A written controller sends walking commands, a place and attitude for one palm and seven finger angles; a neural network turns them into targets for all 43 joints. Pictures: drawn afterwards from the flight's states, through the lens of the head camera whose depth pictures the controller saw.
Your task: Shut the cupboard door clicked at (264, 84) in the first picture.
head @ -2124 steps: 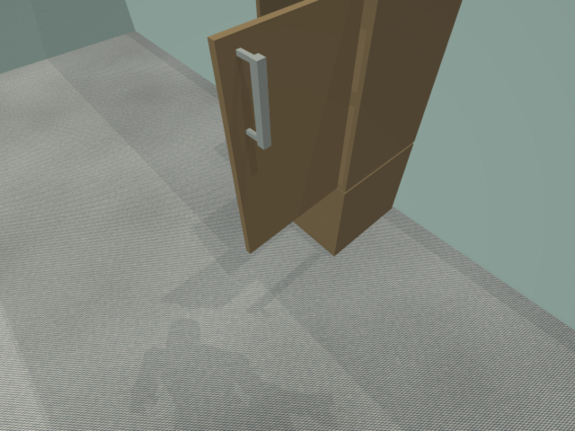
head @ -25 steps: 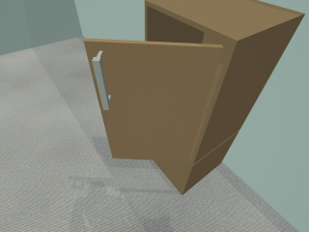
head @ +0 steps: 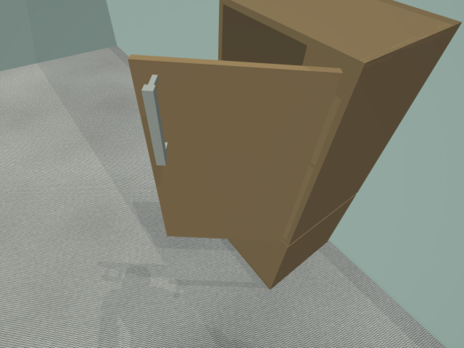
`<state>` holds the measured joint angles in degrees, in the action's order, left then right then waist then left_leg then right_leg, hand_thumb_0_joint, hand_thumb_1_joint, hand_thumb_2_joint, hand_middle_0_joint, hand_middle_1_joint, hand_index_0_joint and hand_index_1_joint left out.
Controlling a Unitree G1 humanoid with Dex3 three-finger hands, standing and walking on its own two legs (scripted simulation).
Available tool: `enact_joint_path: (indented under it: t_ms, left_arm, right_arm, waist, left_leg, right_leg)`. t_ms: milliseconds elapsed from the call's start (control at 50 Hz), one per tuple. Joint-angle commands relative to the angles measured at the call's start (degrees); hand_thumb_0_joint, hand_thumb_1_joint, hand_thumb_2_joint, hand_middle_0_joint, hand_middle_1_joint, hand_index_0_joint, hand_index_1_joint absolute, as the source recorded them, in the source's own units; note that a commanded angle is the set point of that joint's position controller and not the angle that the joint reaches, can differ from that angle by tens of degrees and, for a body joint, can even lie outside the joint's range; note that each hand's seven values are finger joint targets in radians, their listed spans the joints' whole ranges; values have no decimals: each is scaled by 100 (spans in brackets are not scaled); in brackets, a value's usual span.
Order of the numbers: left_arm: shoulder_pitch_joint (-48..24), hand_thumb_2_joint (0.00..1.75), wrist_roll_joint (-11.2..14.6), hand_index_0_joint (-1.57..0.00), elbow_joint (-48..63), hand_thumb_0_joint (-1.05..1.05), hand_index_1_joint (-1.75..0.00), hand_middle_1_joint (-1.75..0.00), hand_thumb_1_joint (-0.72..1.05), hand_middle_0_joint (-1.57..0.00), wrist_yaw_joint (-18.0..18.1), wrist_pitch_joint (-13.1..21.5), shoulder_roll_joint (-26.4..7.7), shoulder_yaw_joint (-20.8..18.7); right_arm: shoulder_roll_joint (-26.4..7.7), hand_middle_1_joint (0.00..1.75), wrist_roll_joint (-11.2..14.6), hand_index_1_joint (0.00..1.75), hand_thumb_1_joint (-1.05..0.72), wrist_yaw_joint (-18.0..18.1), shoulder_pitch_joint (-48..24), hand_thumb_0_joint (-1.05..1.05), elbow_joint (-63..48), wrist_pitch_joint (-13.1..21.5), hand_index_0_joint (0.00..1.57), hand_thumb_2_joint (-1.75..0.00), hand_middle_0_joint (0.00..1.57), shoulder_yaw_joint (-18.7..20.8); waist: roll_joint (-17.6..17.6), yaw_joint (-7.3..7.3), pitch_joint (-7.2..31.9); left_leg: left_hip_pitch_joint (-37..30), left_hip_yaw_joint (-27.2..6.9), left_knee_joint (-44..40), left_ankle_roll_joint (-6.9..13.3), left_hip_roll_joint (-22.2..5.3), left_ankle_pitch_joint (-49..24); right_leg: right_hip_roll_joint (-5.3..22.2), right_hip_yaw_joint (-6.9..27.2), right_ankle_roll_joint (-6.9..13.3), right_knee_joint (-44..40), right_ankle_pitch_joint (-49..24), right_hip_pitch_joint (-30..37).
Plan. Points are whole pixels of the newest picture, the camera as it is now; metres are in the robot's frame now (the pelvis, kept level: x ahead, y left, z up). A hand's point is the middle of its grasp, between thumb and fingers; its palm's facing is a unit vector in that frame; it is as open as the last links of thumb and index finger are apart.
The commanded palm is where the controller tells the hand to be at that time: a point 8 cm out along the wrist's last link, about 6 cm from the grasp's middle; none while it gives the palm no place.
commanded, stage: come to a stop and stand still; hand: left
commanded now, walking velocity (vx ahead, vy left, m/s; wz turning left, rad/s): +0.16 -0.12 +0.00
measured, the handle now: (158, 123) +0.48 +0.18 +0.13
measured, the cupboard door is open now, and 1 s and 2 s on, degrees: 51 51 51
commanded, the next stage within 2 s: look again from close up in 1.24 s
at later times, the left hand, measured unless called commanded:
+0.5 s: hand out of the picture -0.01 +0.15 -0.18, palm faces -0.01 -0.99 -0.17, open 7.3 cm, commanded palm none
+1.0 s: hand out of the picture -0.01 +0.20 -0.17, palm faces +0.01 -0.97 -0.24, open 7.4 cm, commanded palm none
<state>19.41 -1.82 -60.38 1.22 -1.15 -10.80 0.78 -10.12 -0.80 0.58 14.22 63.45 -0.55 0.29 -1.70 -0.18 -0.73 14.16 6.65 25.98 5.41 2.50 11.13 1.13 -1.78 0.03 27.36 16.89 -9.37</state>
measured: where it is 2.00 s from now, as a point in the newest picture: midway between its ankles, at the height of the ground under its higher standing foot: outside the picture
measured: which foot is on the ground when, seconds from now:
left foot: down 0.00-1.00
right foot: down 0.00-1.00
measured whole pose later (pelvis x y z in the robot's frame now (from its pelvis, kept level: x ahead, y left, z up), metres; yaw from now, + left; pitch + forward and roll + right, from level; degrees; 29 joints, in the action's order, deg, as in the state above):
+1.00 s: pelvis -0.04 +0.00 +0.00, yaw +1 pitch -2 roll -1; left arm 16.9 -1.7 -56.7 1.6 -0.1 -13.6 0.3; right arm -12.9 -0.9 0.2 12.5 58.7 -0.1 0.5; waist -0.1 -0.2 -0.8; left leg 16.9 5.3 26.2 4.9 1.6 7.7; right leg 0.4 -3.6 -0.1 26.6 13.3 -11.3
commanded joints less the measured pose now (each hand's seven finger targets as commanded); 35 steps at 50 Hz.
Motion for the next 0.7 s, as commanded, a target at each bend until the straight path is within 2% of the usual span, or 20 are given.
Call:
enact_joint_path:
  t_ms: [0, 20, 80, 100, 120, 140, 160, 240, 320, 380, 400, 420, 440, 460, 480, 500, 560, 620, 680]
  left_arm:
    - [484, 90, -10, -20, 156, 0, -30, -30, 90, -20, -21, 102, -343, -138]
    - [524, 90, -5, -20, 128, 0, -30, -30, 90, -20, -14, 119, -228, -140]
    - [733, 90, 32, -20, -31, 0, -30, -30, 90, -20, 46, 164, -115, -128]
    - [773, 90, 45, -20, -83, 0, -30, -30, 90, -20, 76, 185, -112, -117]
    - [828, 90, 66, -20, -138, 0, -30, -30, 90, -20, 110, 209, -79, -108]
    - [859, 90, 87, -20, -174, 0, -30, -30, 90, -20, 140, 232, -85, -98]
    - [819, 90, 101, -20, -185, 0, -30, -30, 90, -20, 162, 245, -93, -90]
    - [801, 90, 107, -20, -177, 0, -30, -30, 90, -20, 222, 231, -72, -94]
    - [704, 90, 95, -20, -180, 0, -30, -30, 90, -20, 223, 227, -12, -81]
    - [598, 90, 95, -20, -178, 0, -30, -30, 90, -20, 209, 234, 13, -81]
    - [71, 90, -1, -20, 354, 0, -30, -30, 90, -20, 180, 330, -1253, -89]
    - [89, 90, 22, -20, 431, 0, -30, -30, 90, -20, 198, 303, -766, -246]
    - [139, 90, 33, -20, 441, 0, -30, -30, 90, -20, 187, 301, -634, -188]
    - [239, 90, 31, -20, 456, 0, -30, -30, 90, -20, 179, 281, -497, -188]
    - [266, 90, 19, -20, 488, 0, -30, -30, 90, -20, 171, 253, -452, -190]
    - [288, 90, 17, -20, 518, 0, -30, -30, 90, -20, 171, 251, -451, -166]
    - [59, 90, 36, -20, 690, 0, -30, -30, 90, -20, 159, 246, -707, -242]
    - [-66, 90, 37, -20, 806, 0, -30, -30, 90, -20, 144, 247, -798, -245]
    - [-165, 90, 42, -20, 854, 0, -30, -30, 90, -20, 119, 247, -991, -274]
  right_arm:
    - [-943, 30, -4, 30, -90, 100, 228, 0, -248, 150, 20, -90, 20, 299]
    - [-891, 30, 1, 30, -90, 116, 248, 0, -231, 167, 20, -90, 20, 296]
    - [-604, 30, 36, 30, -90, 156, 331, 0, -149, 214, 20, -90, 20, 242]
    - [-486, 30, 57, 30, -90, 167, 344, 0, -103, 235, 20, -90, 20, 212]
    - [-412, 30, 62, 30, -90, 182, 374, 0, -60, 257, 20, -90, 20, 186]
    - [-345, 30, 69, 30, -90, 198, 409, 0, -9, 270, 20, -90, 20, 167]
    - [-321, 30, 79, 30, -90, 213, 461, 0, 54, 262, 20, -90, 20, 157]
    - [-202, 30, 97, 30, -90, 209, 393, 0, 114, 226, 20, -90, 20, 151]
    - [-144, 30, 91, 30, -90, 169, 343, 0, 126, 177, 20, -90, 20, 151]
    - [-140, 30, 70, 30, -90, 145, 332, 0, 134, 155, 20, -90, 20, 146]
    - [-1001, 30, -19, 30, -90, 72, 66, 0, -596, 265, 20, -90, 20, 176]
    - [-964, 30, -31, 30, -90, 124, 16, 0, -662, 384, 20, -90, 20, 355]
    - [-854, 30, -21, 30, -90, 143, 73, 0, -708, 375, 20, -90, 20, 337]
    - [-726, 30, -23, 30, -90, 154, 108, 0, -775, 323, 20, -90, 20, 344]
    - [-648, 30, -36, 30, -90, 155, 135, 0, -833, 270, 20, -90, 20, 339]
    - [-574, 30, -63, 30, -90, 128, 127, 0, -899, 225, 20, -90, 20, 272]
    - [-662, 30, -53, 30, -90, 91, 169, 0, -994, 162, 20, -90, 20, 310]
    - [-736, 30, -58, 30, -90, 53, 147, 0, -1041, 160, 20, -90, 20, 279]
    - [-1024, 30, -44, 30, -90, 42, -2, 0, -1080, 196, 20, -90, 20, 295]
  waist:
    - [419, 20, -432]
    - [482, 36, -407]
    - [213, 65, -261]
    - [27, 68, -256]
    - [-11, 46, -83]
    - [-16, 13, 91]
    - [-9, -22, 164]
    - [135, 15, 25]
    - [-48, 13, -249]
    - [70, 2, -397]
    - [68, -140, -810]
    - [184, -5, -157]
    - [234, -19, 275]
    - [278, -19, 319]
    - [368, -26, 145]
    - [234, -2, -30]
    - [53, -104, -342]
    - [28, -88, -419]
    - [217, -39, -356]
  left_leg:
    - [-48, -1889, -1403, 98, -1525, 2147]
    - [-104, -1793, -1315, 96, -1494, 1838]
    - [-170, -1284, -807, -60, -1214, 285]
    - [-208, -1053, -552, -116, -1079, -544]
    - [-386, -846, -311, -182, -968, -1221]
    - [-604, -774, -190, -221, -929, -1722]
    - [-713, -757, -191, -248, -937, -1901]
    - [-696, -764, -308, -271, -925, -1788]
    - [-535, -815, -508, -292, -885, -919]
    - [-454, -867, -654, -320, -859, -504]
    - [-248, -1195, -648, -341, -630, -1144]
    - [-257, -1323, -356, -237, -979, -611]
    - [-261, -1397, -317, -171, -960, -278]
    - [-119, -1359, -266, -173, -927, 189]
    - [90, -1325, -201, -193, -868, 428]
    - [284, -1226, -110, -180, -805, 494]
    - [346, -1074, 93, -262, -665, 632]
    - [307, -1091, -49, -236, -718, 583]
    - [372, -1306, -394, -187, -854, 732]
  right_leg:
    - [146, -15, 163, 9, 349, -690]
    - [171, 12, 161, -44, 216, -689]
    - [329, 242, 153, -410, -586, -324]
    - [382, 348, 160, -495, -1106, -205]
    - [460, 448, 157, -506, -1625, -103]
    - [519, 486, 153, -491, -2166, -36]
    - [531, 475, 140, -478, -2384, 6]
    - [578, 517, 120, -536, -2256, -17]
    - [575, 578, 122, -739, -1492, -198]
    - [539, 617, 144, -892, -927, -318]
    - [320, 392, 245, -553, -716, -638]
    - [436, 390, 251, -245, -183, -552]
    - [434, 395, 305, -222, -291, -393]
    - [453, 426, 331, -260, -172, -442]
    - [460, 485, 358, -302, -59, -547]
    - [491, 597, 390, -442, 45, -532]
    - [632, 839, 499, -683, 644, -1037]
    - [573, 757, 458, -674, 564, -1060]
    - [427, 577, 379, -490, 327, -847]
